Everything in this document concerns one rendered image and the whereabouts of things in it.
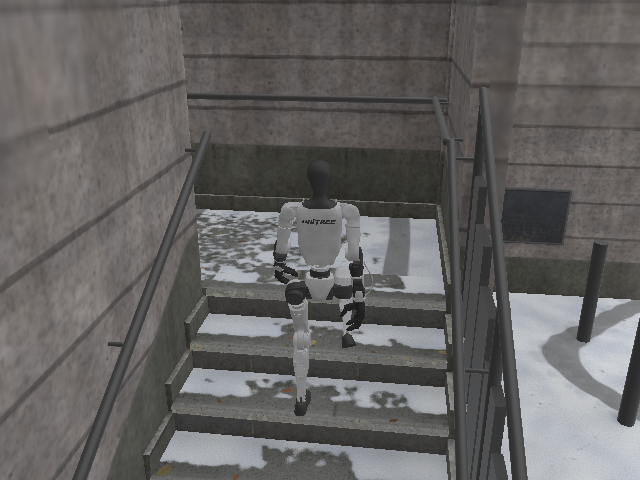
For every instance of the humanoid robot torso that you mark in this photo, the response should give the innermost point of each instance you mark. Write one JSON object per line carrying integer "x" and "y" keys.
{"x": 319, "y": 239}

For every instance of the left robot hand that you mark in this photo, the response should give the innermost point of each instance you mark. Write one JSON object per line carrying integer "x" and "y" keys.
{"x": 287, "y": 270}

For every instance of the left robot upper arm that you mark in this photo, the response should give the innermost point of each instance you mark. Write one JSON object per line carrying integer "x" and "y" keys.
{"x": 287, "y": 214}

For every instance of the right robot forearm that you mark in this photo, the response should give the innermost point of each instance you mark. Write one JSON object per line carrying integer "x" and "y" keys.
{"x": 357, "y": 278}

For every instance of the right robot upper arm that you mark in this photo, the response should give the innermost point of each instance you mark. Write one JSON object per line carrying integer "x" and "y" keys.
{"x": 352, "y": 215}

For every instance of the left robot forearm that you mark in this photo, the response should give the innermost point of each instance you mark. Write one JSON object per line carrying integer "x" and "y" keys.
{"x": 279, "y": 260}

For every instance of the humanoid robot head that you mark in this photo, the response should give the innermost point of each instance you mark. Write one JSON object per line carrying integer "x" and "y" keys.
{"x": 319, "y": 173}

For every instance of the right robot hand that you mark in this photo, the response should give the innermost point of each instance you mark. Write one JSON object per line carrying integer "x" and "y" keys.
{"x": 358, "y": 317}

